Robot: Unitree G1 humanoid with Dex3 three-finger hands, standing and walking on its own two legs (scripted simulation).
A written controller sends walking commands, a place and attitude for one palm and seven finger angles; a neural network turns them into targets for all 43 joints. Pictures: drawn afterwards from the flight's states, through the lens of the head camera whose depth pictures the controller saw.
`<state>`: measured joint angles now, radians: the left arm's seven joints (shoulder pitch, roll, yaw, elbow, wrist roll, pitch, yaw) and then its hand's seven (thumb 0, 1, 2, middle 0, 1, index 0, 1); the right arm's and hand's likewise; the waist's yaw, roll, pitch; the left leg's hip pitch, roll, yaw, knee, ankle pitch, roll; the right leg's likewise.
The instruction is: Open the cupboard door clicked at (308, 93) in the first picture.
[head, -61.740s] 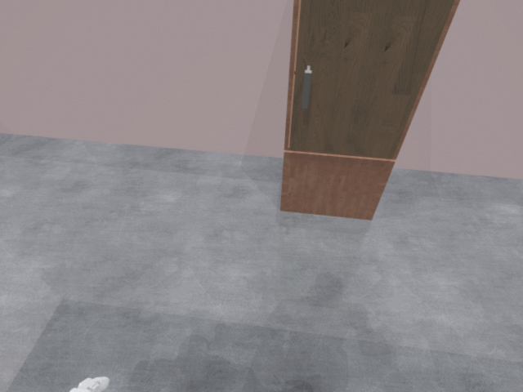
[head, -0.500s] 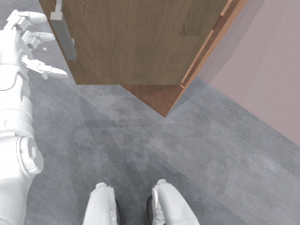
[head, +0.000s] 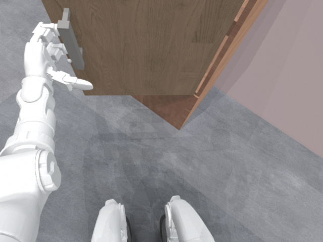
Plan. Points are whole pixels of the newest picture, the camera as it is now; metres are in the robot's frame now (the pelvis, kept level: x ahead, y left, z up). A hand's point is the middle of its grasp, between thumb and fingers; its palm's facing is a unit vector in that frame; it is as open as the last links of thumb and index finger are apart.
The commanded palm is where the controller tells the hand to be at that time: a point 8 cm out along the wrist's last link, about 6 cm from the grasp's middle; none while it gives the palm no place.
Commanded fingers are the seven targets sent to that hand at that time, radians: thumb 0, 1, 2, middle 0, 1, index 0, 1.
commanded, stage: slide the fingers in behind the handle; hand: left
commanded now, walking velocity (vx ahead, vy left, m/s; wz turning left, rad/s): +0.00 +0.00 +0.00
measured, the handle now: (73, 41) +0.58 +0.16 +0.06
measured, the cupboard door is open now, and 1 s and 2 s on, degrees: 41 41 49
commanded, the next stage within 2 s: close the thumb around the handle in 0.70 s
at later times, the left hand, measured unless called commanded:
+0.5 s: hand (80, 60) +0.53 +0.14 +0.05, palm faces +0.01 -1.00 -0.03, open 13.9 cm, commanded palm +0.51 +0.18 +0.06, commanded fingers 0.00 -0.50 0.30 -0.30 -1.20 -0.30 -1.20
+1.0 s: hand (77, 60) +0.53 +0.15 +0.05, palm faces +0.00 -1.00 -0.02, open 12.9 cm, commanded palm +0.51 +0.18 +0.06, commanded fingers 0.00 0.12 0.56 -0.34 -1.27 -0.34 -1.27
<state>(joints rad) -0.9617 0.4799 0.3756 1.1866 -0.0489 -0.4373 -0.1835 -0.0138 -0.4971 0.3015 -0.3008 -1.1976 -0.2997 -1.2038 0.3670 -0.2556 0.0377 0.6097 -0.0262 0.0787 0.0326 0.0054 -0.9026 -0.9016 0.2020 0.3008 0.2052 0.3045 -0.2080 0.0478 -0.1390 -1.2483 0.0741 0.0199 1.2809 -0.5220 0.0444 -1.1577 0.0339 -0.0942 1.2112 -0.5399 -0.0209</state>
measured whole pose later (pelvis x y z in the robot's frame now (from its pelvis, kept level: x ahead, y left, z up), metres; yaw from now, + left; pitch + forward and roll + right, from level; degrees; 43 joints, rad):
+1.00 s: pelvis +0.00 +0.00 +0.00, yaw +0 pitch +28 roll -4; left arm -0.97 0.45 0.34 1.19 -0.05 -0.46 -0.14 -0.01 -0.33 0.38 -0.31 -1.22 -0.31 -1.22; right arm 0.37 -0.26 0.03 0.62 -0.03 0.08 0.04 0.01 -0.90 -0.90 0.20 0.30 0.20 0.30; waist -0.20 0.05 -0.14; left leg -1.25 0.07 0.02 1.29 -0.52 0.04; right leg -1.17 0.03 -0.09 1.22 -0.55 -0.03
